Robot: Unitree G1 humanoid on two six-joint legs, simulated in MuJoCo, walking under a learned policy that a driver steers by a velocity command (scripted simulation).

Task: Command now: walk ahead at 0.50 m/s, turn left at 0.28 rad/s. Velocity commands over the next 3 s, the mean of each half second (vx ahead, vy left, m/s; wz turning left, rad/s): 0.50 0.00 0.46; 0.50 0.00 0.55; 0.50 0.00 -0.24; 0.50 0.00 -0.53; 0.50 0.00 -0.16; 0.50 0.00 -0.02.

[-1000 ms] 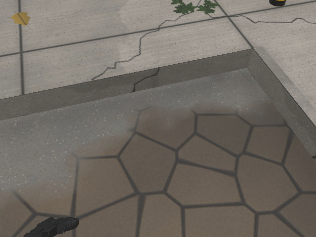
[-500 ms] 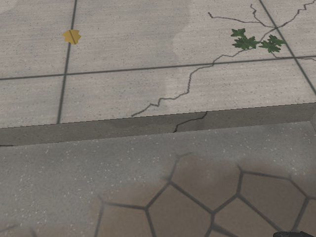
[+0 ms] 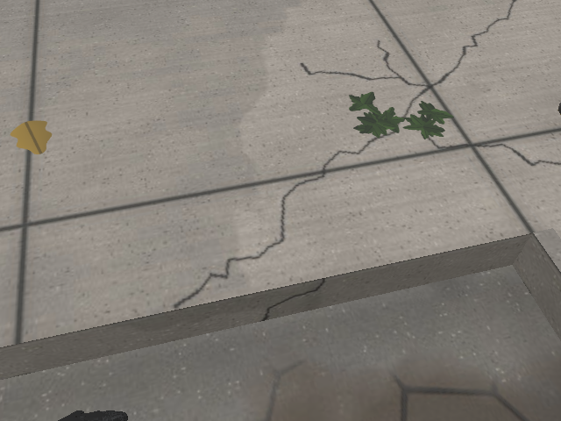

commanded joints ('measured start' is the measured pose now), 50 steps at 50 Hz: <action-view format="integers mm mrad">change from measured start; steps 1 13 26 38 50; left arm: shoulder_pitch -107 116 191 102 -55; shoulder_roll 87 89 205 162 -31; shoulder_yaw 19 40 79 49 -25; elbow -89 16 91 -8 -110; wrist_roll -6 21 -6 16 -24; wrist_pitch -29 -40 -10 -49 -13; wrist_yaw -14 8 37 26 5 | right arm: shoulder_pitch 12 -58 -359 -180 274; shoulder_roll -185 -100 -60 -146 -54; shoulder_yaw -46 -38 -20 -55 -5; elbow -35 -107 -253 -258 -87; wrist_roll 9 16 3 -19 -12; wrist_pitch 4 16 32 0 60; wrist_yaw -14 -14 41 10 -39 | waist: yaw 28 99 149 105 -22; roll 108 -81 -7 73 153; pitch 43 -36 57 -86 41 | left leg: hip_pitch -39 -609 -612 -80 349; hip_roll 280 199 160 256 337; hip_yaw -192 -119 9 -406 -444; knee -31 925 430 7 116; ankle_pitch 198 -60 192 270 234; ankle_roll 143 -24 0 248 264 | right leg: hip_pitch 66 526 657 -9 -949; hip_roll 32 -184 -198 -32 8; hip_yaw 1 141 -222 30 -63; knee -85 -407 -412 551 1501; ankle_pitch -4 -168 122 -370 -662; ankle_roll -10 -188 -159 -15 49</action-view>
